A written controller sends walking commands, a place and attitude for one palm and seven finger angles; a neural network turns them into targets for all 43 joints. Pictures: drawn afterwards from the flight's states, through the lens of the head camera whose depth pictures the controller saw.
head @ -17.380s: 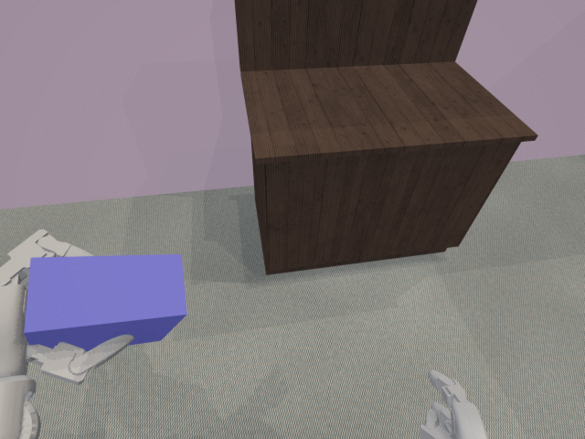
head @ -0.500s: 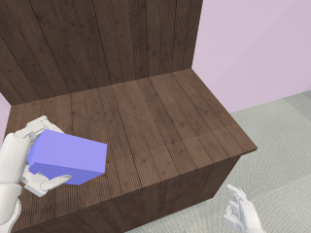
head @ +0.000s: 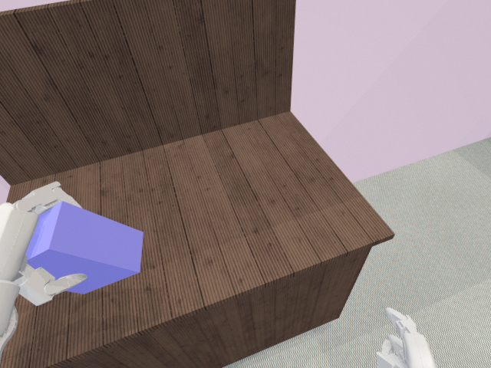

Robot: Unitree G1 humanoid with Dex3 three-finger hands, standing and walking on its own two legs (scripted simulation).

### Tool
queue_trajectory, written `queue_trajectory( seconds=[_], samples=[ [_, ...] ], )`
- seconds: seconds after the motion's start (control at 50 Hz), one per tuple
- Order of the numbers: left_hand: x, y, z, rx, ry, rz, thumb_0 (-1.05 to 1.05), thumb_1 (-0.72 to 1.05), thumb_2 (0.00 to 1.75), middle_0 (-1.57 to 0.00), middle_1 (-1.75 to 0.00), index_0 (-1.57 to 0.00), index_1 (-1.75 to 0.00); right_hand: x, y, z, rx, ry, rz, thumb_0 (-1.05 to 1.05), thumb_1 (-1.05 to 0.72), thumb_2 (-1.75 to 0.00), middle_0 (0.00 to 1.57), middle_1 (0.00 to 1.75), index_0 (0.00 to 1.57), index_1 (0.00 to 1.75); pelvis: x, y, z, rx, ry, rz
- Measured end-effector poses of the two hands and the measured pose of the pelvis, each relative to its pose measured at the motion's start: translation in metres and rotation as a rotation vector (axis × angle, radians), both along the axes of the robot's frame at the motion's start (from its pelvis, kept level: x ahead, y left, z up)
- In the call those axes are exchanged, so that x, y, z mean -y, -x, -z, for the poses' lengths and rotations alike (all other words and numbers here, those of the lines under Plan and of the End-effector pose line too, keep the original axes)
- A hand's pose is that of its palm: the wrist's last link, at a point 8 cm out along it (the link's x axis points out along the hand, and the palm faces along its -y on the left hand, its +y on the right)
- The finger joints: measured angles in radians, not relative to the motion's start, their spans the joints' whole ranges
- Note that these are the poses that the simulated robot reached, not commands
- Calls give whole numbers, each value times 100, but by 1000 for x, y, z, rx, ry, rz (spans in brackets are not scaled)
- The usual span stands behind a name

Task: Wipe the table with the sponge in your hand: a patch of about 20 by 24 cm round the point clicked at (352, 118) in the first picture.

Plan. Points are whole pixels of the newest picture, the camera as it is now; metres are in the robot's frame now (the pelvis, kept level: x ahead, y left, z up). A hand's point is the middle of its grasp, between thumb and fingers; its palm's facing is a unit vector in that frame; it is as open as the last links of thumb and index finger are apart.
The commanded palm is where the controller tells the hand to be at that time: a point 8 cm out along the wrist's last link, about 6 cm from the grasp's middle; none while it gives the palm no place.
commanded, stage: turn the palm down, sponge in hand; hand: left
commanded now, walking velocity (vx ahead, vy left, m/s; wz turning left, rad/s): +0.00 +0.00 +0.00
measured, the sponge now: (88, 257) +0.23 +0.26 +0.10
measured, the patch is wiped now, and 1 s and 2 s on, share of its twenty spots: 0.00 0.00 0.00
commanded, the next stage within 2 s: move the sponge above the wiping area in 1.32 s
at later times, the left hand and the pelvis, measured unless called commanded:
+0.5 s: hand (32, 250) +0.22 +0.33 +0.13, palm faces +0.18 -0.24 -0.95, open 10.2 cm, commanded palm +0.19 +0.32 +0.18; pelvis +0.01 +0.03 +0.01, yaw +0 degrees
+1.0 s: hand (35, 254) +0.23 +0.35 +0.10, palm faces -0.01 -0.13 -0.99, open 10.2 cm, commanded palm +0.19 +0.34 +0.17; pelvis +0.01 +0.06 +0.02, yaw +1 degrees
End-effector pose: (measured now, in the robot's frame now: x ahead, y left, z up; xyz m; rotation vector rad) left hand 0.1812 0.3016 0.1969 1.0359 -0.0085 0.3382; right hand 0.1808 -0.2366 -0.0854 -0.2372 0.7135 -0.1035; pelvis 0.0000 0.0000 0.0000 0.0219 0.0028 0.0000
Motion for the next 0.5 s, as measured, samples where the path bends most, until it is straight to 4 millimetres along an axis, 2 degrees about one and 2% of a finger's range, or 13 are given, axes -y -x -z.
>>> queue_trajectory(
  seconds=[0.12,0.22,0.32,0.42,0.5],
  samples=[
    [-17,-2,18,-149,-40,-122,-1,-50,103,-71,-131,-74,-130,5,-8,3,-19,6,31,2,-91,-90,20,30,20,30,-3,-6,0,-10,-4,-4],
    [-4,-7,28,-181,-79,-61,-1,-50,103,-71,-131,-74,-130,-7,-19,-2,14,0,26,2,-91,-90,20,30,20,30,-9,-8,-2,-16,-2,-4],
    [6,-11,20,-121,-147,-11,-1,-50,103,-71,-130,-74,-130,-26,-30,-10,50,-28,6,2,-91,-90,20,30,20,30,-15,-9,-4,-14,2,1],
    [-17,-12,12,-121,-179,-138,0,-50,103,-71,-130,-74,-130,-45,-38,-15,54,-65,-17,1,-91,-90,20,30,20,30,-23,-8,-7,-3,5,1],
    [-36,-11,20,-209,-180,-240,0,-50,103,-71,-131,-74,-130,-59,-43,-18,51,-76,-41,1,-90,-90,20,30,20,30,-29,-5,-10,11,10,-7]
  ],
)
